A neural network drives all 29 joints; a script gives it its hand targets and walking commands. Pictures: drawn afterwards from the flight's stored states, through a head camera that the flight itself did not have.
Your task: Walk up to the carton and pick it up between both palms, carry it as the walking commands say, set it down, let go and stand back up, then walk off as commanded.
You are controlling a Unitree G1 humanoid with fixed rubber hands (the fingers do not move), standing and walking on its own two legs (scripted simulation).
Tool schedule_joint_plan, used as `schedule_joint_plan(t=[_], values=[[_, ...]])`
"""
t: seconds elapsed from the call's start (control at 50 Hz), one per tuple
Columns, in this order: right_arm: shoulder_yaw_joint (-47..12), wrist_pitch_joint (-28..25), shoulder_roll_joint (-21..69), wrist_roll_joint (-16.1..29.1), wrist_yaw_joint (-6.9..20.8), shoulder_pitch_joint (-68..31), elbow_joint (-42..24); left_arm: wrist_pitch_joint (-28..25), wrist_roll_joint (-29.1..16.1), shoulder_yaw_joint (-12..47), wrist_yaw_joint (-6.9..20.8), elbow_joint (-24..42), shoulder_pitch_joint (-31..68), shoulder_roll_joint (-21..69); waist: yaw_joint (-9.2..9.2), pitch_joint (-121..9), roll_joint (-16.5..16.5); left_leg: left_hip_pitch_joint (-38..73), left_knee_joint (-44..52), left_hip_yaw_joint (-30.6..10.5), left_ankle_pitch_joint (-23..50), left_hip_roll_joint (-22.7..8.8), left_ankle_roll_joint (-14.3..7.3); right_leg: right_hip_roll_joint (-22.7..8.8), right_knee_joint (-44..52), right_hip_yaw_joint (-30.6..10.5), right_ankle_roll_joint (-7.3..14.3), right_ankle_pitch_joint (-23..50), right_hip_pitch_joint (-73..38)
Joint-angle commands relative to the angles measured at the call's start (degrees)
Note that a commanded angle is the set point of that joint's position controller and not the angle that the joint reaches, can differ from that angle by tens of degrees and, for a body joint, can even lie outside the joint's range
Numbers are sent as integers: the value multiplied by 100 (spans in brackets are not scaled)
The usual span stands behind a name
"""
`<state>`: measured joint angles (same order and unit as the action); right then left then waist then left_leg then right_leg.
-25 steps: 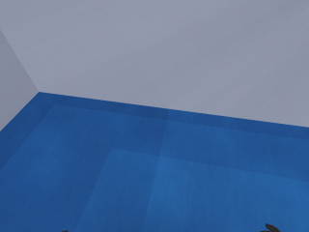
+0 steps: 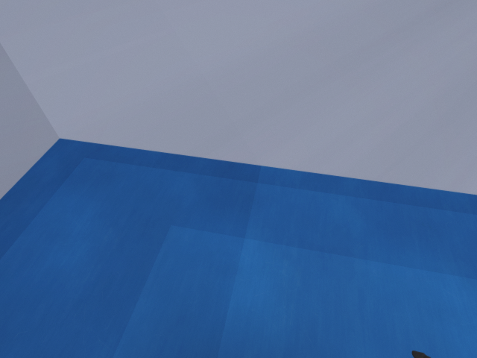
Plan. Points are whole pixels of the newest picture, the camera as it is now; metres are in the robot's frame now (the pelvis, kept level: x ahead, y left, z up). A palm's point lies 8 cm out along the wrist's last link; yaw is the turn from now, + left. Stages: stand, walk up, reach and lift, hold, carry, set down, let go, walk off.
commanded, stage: walk up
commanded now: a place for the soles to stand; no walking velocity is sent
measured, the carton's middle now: out of the picture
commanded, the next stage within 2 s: none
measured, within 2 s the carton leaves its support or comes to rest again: neither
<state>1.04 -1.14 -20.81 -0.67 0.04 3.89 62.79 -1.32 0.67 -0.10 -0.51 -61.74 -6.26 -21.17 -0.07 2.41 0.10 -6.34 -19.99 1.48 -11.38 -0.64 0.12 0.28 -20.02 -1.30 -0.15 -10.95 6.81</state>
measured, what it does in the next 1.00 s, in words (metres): walks backwards, turning right: left foot, then right foot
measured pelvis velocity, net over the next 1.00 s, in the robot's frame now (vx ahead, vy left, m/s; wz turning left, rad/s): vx -0.11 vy -0.09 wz -0.48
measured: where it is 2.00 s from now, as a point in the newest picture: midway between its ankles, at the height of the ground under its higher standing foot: outside the picture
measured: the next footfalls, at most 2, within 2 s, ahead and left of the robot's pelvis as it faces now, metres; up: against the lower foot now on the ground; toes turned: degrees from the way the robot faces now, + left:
left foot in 0.54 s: +0.04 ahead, +0.05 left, +0.00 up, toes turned -12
right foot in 0.92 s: -0.10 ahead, -0.24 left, +0.00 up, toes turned -25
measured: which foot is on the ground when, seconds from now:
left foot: down 0.00-0.28, up 0.30-0.52, down 0.54-0.94, up 0.96-1.00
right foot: down 0.00-0.58, up 0.60-0.90, down 0.92-1.00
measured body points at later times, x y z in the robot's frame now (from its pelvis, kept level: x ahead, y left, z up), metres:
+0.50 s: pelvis -0.04 -0.03 -0.02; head +0.01 -0.04 +0.43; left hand +0.12 +0.27 -0.12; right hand +0.08 -0.37 -0.12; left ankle -0.01 +0.07 -0.73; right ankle +0.00 -0.14 -0.75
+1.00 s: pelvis -0.11 -0.09 -0.03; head -0.08 -0.11 +0.42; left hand +0.16 +0.17 -0.11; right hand -0.12 -0.48 -0.11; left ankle -0.01 +0.04 -0.73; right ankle -0.14 -0.22 -0.75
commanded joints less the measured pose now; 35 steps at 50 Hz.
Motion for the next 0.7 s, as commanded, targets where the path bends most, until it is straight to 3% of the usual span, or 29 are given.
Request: schedule_joint_plan(t=[0.0,0.02,0.04,0.06,0.08,0.1,0.12,0.14,0.16,0.18,0.2,0.22,0.24,0.26,0.3,0.34,0.36,0.38,0.42,0.46,0.48,0.5,0.52,0.54,0.56,0.58,0.6,0.62,0.68], values=[[347,77,-1600,12,-2,-69,-739,78,185,-344,150,1026,440,-1328,-14,-474,-19,-73,-591,-578,1550,-859,-611,-479,-819,-373,423,1554,1124],[342,122,-1582,67,2,-178,-739,84,176,-363,161,1030,378,-1272,-55,-332,-30,-179,-546,-660,1307,-872,-694,-384,-947,-338,400,1378,1303],[359,93,-1581,28,28,-17,-901,74,143,-307,197,1212,305,-1188,-12,-773,-299,22,-470,-750,1684,-1094,-804,-341,-1304,-285,395,1634,1139],[349,121,-1618,86,27,-1,-923,66,206,-338,231,1193,294,-1152,33,-956,-164,128,-327,-1029,1834,-1443,-1021,-139,-1823,-77,270,1184,1246],[402,108,-1764,41,19,-185,-1175,122,192,-344,278,1271,148,-1132,-11,-848,-797,-155,-25,-1343,1879,-2098,-1416,-26,-2573,-24,166,-143,1552],[425,81,-1771,1,2,-297,-1234,195,255,-323,292,1393,243,-1139,143,-668,-1051,-228,286,-1811,1848,-2626,-1808,-110,-3311,-247,95,-1794,2017],[432,64,-1716,-18,11,-327,-1213,229,274,-353,340,1441,166,-1185,61,-740,-968,-73,258,-1563,1494,-2516,-1731,-283,-3288,-360,98,-1804,2072],[430,60,-1781,-29,6,-683,-1385,207,208,-379,394,1447,-135,-1257,-161,-779,-1244,-164,10,-1348,1754,-2398,-1580,-359,-3040,-451,101,-1787,2042],[434,63,-1702,-69,8,-963,-1471,151,183,-365,412,1353,-365,-1267,-342,-845,-1155,-478,-283,-1037,1910,-2164,-1313,-480,-2394,-564,161,-1417,1548],[378,103,-1604,10,8,-1217,-1571,62,202,-340,421,1208,-658,-1226,-592,-1002,-667,-838,-1024,-394,1921,-1675,-811,-423,-1129,-374,314,-544,772],[271,180,-1269,36,53,-886,-1606,33,241,-416,394,1162,-611,-1467,-527,-808,195,-1185,-1764,188,1057,-775,-364,-401,-283,-655,427,209,520],[207,181,-1008,106,79,-474,-1723,59,281,-547,371,1364,-626,-2053,-486,-820,1680,-2114,-2532,268,-972,56,-61,-1527,574,-2617,913,1149,250],[226,235,-1283,22,-31,-555,-1686,104,207,-530,332,1432,-278,-2271,-357,-663,1364,-2580,-3463,-216,-2659,360,-102,-1791,558,-2803,1442,1476,363],[191,241,-1410,-17,-26,-566,-1606,141,189,-498,310,1510,-134,-2135,-368,-539,1027,-2689,-3811,-488,-2532,228,-124,-1660,307,-2477,1636,1359,547],[191,163,-1320,55,74,-521,-1487,118,219,-440,284,1623,-163,-1771,-298,-617,758,-2678,-3706,-499,-1885,-46,-100,-1375,108,-1802,1433,1109,362],[235,117,-1392,148,62,-28,-1304,120,210,-437,282,1833,-127,-1672,-271,-1098,974,-2378,-3294,-460,-1273,38,13,-1203,-145,-1897,1478,2098,-26],[231,132,-1423,156,24,-13,-1359,152,194,-452,311,1891,-143,-1700,-262,-1127,725,-2161,-3308,-459,-1109,72,-28,-1139,-142,-1861,1411,1972,124],[295,93,-1482,131,3,57,-1373,186,208,-432,263,1836,-265,-1672,-332,-1257,1082,-2176,-2929,-496,-1243,57,-29,-1232,-267,-1994,1396,2237,-62],[222,-2,-1311,52,-24,194,-1398,209,146,-385,265,1891,-288,-1529,-275,-1312,1011,-1902,-2155,-577,-1138,-30,-102,-1220,-477,-1798,1296,2629,-286],[234,-75,-1165,-20,-38,710,-1225,276,40,-320,335,1986,96,-1409,96,-1317,925,-557,-289,-289,-252,66,-225,-840,-1044,-1217,920,2846,354],[343,-123,-1497,-116,-83,752,-1200,261,-10,-228,402,2098,145,-1131,121,-1339,-208,126,-10,-948,614,-456,-411,-412,-1643,-806,543,2342,1138],[441,-52,-1961,-129,-117,456,-1330,243,37,-127,410,2183,174,-907,106,-1150,-1190,509,280,-1833,819,-1404,-791,327,-2189,-304,116,255,2362],[417,-21,-2011,-88,-110,183,-1478,244,133,-214,376,2156,393,-1119,92,-614,-1151,-16,454,-2380,954,-1955,-1210,578,-3025,-617,34,-1639,2796],[424,3,-2027,-23,-111,-52,-1542,286,210,-335,376,2046,50,-1452,-85,-592,-703,-520,388,-1989,570,-2061,-1407,363,-3635,-951,51,-1571,2575],[412,-12,-2065,-42,-87,-425,-1774,286,267,-381,364,1897,-365,-1606,-150,-623,-876,-927,416,-2158,151,-2352,-1675,223,-4125,-971,19,-1605,2369],[425,-70,-1960,-97,-64,-811,-1974,283,236,-437,388,1787,-493,-1818,-239,-296,-1224,-1203,373,-2252,176,-2381,-1685,104,-4593,-1061,-35,-1505,2412],[439,-99,-1736,-85,-71,-676,-1900,305,251,-491,456,1566,-468,-1809,-256,-407,-727,-821,387,-1779,173,-2188,-1581,63,-4580,-865,-67,-1300,2460],[435,-133,-1644,-81,-116,-564,-1885,325,216,-477,506,1574,-264,-1777,-232,-386,-598,-857,338,-1580,443,-2069,-1542,2,-4582,-860,-71,-1222,2490],[547,-83,-1791,-85,-104,-252,-1776,354,291,-509,578,1823,94,-1705,35,-24,-708,-795,492,-1086,-288,-1832,-1311,-7,-3964,-677,-135,-953,2620]])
